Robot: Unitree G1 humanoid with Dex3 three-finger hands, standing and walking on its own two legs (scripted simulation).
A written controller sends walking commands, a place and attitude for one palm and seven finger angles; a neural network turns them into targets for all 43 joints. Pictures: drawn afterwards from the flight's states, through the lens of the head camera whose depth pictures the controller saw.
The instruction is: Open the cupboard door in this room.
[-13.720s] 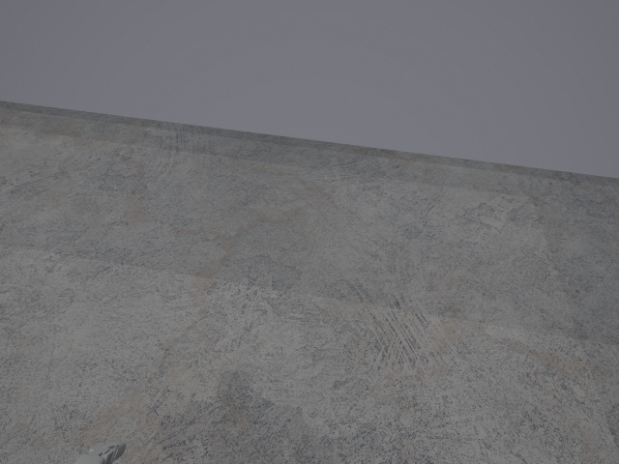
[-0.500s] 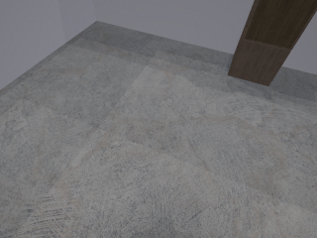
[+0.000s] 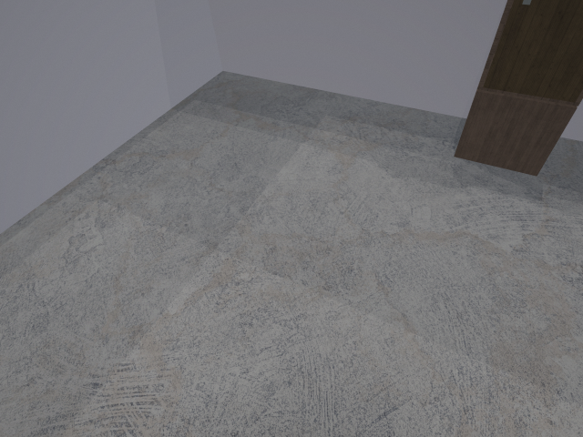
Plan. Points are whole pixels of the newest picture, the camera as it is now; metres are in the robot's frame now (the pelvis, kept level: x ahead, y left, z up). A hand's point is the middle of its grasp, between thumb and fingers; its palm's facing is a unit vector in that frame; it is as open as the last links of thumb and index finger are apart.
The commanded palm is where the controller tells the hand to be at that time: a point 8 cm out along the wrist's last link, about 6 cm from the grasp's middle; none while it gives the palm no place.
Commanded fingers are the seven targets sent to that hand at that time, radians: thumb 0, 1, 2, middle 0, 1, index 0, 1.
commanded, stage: stand and wait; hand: left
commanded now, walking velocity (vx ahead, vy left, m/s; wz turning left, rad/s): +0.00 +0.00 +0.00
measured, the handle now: out of the picture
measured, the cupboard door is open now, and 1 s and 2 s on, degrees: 0 0 0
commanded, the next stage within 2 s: turn or walk to find it in 0.20 s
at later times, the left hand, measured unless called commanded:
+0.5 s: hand out of the picture -0.03 +0.17 -0.17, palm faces +0.15 -0.97 -0.20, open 7.4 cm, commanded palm none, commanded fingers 0.00 0.90 0.90 -0.20 -0.30 -0.20 -0.30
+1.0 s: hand out of the picture -0.01 +0.25 -0.16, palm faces +0.28 -0.92 -0.26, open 7.4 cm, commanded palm none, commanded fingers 0.00 0.90 0.90 -0.20 -0.30 -0.20 -0.30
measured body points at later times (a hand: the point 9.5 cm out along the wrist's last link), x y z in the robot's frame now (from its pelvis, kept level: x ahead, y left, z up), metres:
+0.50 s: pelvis -0.02 -0.01 +0.00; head +0.00 -0.01 +0.45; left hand -0.04 +0.22 -0.16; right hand +0.03 -0.24 -0.16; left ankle -0.03 +0.13 -0.73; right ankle -0.01 -0.09 -0.73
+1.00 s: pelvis -0.05 +0.02 +0.01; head -0.01 +0.04 +0.46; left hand -0.03 +0.30 -0.14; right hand +0.05 -0.20 -0.14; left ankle -0.05 +0.13 -0.73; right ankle -0.04 -0.13 -0.67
